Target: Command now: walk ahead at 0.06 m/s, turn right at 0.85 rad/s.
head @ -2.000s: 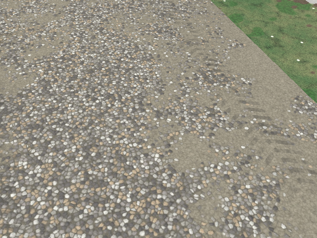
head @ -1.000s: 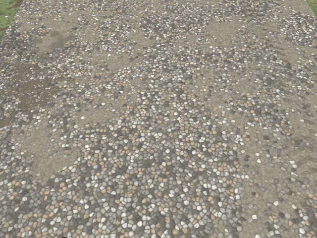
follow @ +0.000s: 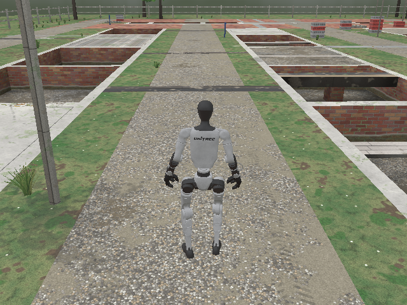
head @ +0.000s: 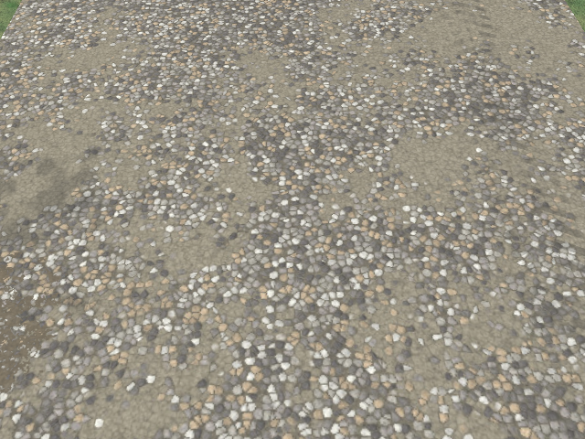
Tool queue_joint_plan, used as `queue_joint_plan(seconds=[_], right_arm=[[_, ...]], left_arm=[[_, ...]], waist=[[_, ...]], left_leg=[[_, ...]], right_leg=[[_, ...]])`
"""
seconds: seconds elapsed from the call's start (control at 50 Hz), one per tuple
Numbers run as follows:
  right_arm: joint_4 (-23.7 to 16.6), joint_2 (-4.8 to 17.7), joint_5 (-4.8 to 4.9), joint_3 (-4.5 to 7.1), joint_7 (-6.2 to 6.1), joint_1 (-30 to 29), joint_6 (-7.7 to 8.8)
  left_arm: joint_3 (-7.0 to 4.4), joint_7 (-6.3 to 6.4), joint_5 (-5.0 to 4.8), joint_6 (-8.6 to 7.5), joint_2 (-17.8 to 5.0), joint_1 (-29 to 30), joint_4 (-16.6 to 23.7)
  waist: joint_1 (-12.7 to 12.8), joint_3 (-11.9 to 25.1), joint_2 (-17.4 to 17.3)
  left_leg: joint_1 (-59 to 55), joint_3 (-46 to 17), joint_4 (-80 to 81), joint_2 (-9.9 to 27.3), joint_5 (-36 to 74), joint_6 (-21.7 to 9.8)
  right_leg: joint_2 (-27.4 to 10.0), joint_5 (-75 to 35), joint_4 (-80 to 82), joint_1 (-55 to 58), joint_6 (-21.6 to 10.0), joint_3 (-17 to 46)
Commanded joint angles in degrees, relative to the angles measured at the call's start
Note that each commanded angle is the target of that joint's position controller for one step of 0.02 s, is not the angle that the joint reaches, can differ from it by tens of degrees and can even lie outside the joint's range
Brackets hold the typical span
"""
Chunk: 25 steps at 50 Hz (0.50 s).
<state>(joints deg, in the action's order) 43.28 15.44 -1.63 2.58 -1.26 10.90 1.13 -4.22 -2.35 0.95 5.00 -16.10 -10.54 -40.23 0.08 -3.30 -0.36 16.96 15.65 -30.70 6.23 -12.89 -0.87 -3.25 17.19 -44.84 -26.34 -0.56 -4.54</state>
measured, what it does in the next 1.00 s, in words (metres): walks ahead: right foot, then left foot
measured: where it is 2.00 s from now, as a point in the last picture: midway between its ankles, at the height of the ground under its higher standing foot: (211, 244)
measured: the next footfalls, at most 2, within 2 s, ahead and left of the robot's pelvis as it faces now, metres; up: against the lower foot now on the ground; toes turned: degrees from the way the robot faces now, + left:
right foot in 0.04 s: +0.08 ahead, -0.11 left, +0.00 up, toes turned -7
left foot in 0.48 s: +0.08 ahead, +0.08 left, +0.00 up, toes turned -12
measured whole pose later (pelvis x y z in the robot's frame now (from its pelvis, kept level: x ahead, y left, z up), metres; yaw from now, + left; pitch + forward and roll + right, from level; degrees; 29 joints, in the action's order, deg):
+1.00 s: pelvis +0.12 -0.02 +0.01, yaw +11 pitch +3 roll +0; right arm 36.1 18.7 -2.1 4.7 5.0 6.5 -0.9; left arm -2.4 0.3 2.3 -4.8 -17.4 -22.9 -43.0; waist 4.1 2.8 -2.1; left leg 42.8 -4.3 -67.1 0.1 -9.3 -1.6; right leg -0.6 18.2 -16.6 -1.6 -0.4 -6.4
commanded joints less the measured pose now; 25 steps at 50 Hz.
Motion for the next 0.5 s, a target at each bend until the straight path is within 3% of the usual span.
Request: queue_joint_plan(seconds=[0.02,0.04,0.06,0.08,0.1,0.12,0.14,0.18,0.24,0.38,0.42,0.46,0.48,0.5], right_arm=[[-3.6,8.25,0.36,2.65,0.56,-0.3,-0.58],[-2.73,7.53,-0.05,2.88,0.95,2.48,-1.44],[-3.92,3.57,-0.37,1.99,1.38,5.45,-2.62],[-7.98,4.3,-0.88,1.45,0.66,-0.31,-3.8],[-7.76,5.09,-0.33,1.48,0.25,-2.21,-4.09],[-7.1,4.86,0.56,1.53,0.03,-1.63,-3.68],[-5.82,5.17,0.62,1.66,-0.12,-0.64,-3.08],[-3.69,6.44,-0.4,2.23,0.13,2.81,-3.19],[-3.47,4.69,0.53,1.76,0.65,2.93,-3.97],[-3.55,3.42,0.81,0.88,0.53,2.21,-4.4],[-2.07,2.26,1.31,0.32,0.58,4.68,-4.16],[-1.71,2.46,1.11,0.2,0.74,5.93,-3.31],[-2.63,4.89,0.43,0.55,0.82,4.83,-2.55],[-3.8,9.08,-0.3,1.14,0.87,5.23,-1.72]], left_arm=[[-1.2,-0.3,0.1,-0.63,-3.81,-3.4,3.84],[-1.86,0.24,0.67,-1.48,-5.94,-7.15,2.54],[-3.02,1.41,0.69,-2.5,-13.19,-7.37,3.8],[-4.72,1.78,0.46,-2.64,-18.19,-9.57,5.31],[-4.3,2.04,0.45,-2.4,-15.76,-9.91,4.52],[-3.3,2.48,0.37,-2.09,-12.97,-6.05,5.0],[-2.55,2.66,0.28,-1.86,-10.46,-1.7,5.78],[-1.4,2.75,-0.5,-2.08,-7.23,0.79,6.74],[-1.19,2.46,-0.42,-2.88,-7.2,-1.69,5.87],[-0.52,2.19,0.59,-2.87,-6.83,-2.03,4.46],[0.84,2.47,0.88,-3.17,-3.92,-0.71,3.73],[0.57,3.29,0.34,-3.22,-5.68,0.06,2.78],[0.26,3.72,0.39,-3.32,-6.27,-0.89,2.67],[0.46,3.92,0.38,-3.23,-4.81,-2.07,3.8]], waist=[[1.38,6.91,-4.87],[2.3,5.99,3.09],[0.06,2.68,20.79],[3.94,5.09,18.88],[3.88,5.49,11.79],[1.93,3.97,10.8],[0.01,4.38,9.18],[-0.97,7.75,8.15],[-0.2,8.65,4.62],[1.69,5.7,7.53],[0.88,6.75,6.7],[-1.22,5.33,4.96],[-0.47,4.62,2.08],[1.11,6.11,-6.95]], left_leg=[[0.69,-5.72,2.21,13.75,-0.12,-3.43],[4.08,-3.36,-8.03,10.26,-7.94,-0.03],[16.16,0.36,-26.36,2.39,-26.77,4.7],[22.84,-11.27,-34.19,-4.65,-28.32,5.51],[23.29,-15.13,-37.07,-2.92,-22.56,4.95],[22.24,-16.13,-35.81,-2.5,-16.19,4.12],[20.1,-16.66,-34.14,-2.17,-11.45,3.68],[15.66,-15.33,-36.1,-3.67,-8.4,3.22],[14.71,-15.88,-32.03,-4.22,-8.86,3.04],[5.29,-15.06,-13.9,-6.05,-11.58,1.11],[-1.13,-14.73,-6.23,-5.97,-10.02,0.24],[-7.93,-14.11,5.9,-7.27,-0.35,-1.08],[-8.04,-19.77,9.32,-4.35,1.86,-2.19],[-8.32,-34.1,14.32,5.94,7.66,-4.57]], right_leg=[[1.99,0.02,9.4,12.77,-1.99,-1.59],[0.79,-3.24,16.95,16.64,-3.41,4.55],[-13.81,-20.8,24.05,17.33,-7.12,27.06],[-19.02,-28.84,27.51,16.04,-16.22,38.07],[-16.93,-23.4,27.34,16.82,-16.4,32.05],[-13.38,-20.03,27.19,14.75,-14.52,26.4],[-9.44,-19.2,26.62,14.44,-12.31,22.2],[-7.26,-28.1,25.09,14.91,-11.72,17.85],[-7.95,-28.69,25.46,18.1,-12.2,18.44],[-7.7,-16.18,26.35,15.18,-12.64,20.77],[-8.03,-14.66,26.18,13.77,-11.76,19.46],[-6.43,-12.26,23.2,10.55,-8.73,17.04],[-4.71,-10.8,20.07,9.73,-6.26,15.68],[0.73,-4.42,10.19,7.83,-3.61,10.46]])
Over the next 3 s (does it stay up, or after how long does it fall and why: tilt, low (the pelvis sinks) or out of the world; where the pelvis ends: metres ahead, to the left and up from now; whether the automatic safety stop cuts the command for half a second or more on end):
stays up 1.25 0.19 0.01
